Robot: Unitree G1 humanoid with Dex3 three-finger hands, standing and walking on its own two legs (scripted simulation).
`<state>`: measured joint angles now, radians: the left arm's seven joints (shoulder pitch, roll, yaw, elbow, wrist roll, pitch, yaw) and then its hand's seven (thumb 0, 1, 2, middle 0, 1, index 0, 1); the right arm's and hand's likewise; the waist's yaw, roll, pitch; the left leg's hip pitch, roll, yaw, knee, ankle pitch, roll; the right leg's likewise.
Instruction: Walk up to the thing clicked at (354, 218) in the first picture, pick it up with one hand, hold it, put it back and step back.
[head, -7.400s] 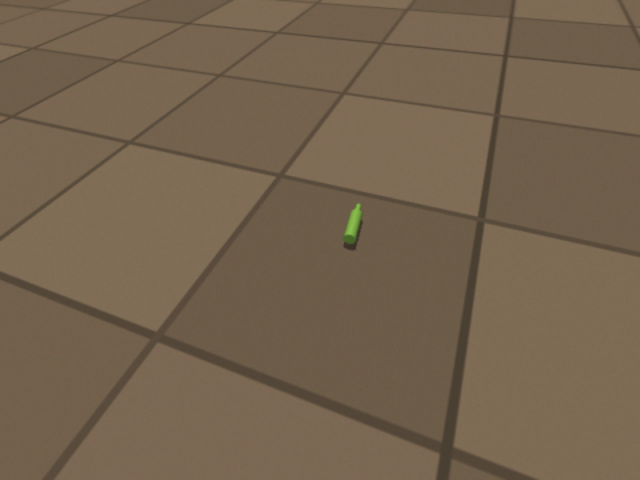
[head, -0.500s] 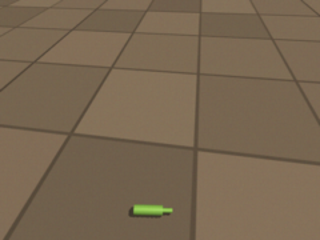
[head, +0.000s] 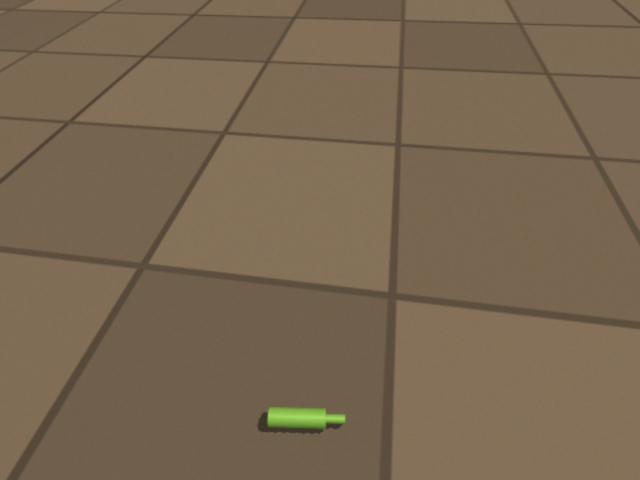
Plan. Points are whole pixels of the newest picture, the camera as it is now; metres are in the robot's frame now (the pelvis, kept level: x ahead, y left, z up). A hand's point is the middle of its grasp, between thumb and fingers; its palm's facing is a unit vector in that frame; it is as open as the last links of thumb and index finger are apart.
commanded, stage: stand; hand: left
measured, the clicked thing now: (307, 417) +0.45 +0.10 -0.75
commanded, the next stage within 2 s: none
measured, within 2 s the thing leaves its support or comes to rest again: neither
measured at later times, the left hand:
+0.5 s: hand out of the picture +0.07 +0.25 -0.16, palm faces -0.01 -0.94 -0.34, open 7.4 cm
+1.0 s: hand out of the picture +0.08 +0.25 -0.16, palm faces -0.02 -0.94 -0.34, open 7.4 cm
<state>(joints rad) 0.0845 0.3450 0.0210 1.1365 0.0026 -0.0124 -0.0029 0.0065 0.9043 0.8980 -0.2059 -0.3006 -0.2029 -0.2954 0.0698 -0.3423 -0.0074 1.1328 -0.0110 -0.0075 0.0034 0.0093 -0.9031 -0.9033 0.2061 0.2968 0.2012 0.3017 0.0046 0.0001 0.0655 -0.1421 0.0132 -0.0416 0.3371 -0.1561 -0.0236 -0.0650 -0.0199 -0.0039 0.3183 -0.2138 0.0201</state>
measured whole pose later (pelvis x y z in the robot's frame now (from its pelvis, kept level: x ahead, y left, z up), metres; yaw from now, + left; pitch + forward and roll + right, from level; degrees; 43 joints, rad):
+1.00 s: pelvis +0.00 -0.01 +0.00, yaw +0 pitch -2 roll +0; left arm 0.12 0.35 0.00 1.12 0.01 -0.01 0.00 0.01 0.90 0.90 -0.21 -0.30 -0.20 -0.30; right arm 0.10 -0.35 0.00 1.13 -0.01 0.00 0.01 0.01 -0.90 -0.90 0.21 0.30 0.20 0.30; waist 0.00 0.00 0.06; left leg -0.14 0.02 -0.04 0.33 -0.16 -0.03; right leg -0.07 -0.01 0.00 0.33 -0.22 0.01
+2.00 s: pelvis +0.00 -0.01 +0.00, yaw -1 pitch -2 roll +0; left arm 0.13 0.35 0.00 1.11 0.01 -0.01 0.00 0.01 0.90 0.90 -0.21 -0.30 -0.20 -0.30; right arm 0.11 -0.35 0.00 1.12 -0.01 0.00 0.00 0.01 -0.90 -0.90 0.21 0.30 0.20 0.30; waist 0.00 0.00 0.06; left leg -0.13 0.03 -0.03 0.33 -0.16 -0.03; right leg -0.06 -0.01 0.01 0.33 -0.23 0.01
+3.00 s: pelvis +0.00 +0.00 +0.00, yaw -1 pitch -3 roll +0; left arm 0.14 0.36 0.00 1.11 0.01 -0.01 0.00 0.01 0.90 0.90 -0.21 -0.30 -0.20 -0.30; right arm 0.12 -0.35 0.00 1.12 -0.01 0.00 0.00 0.01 -0.90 -0.90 0.21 0.30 0.20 0.30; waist 0.00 0.00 0.06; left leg -0.12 0.02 -0.03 0.33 -0.16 -0.03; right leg -0.06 -0.01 0.01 0.33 -0.22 0.01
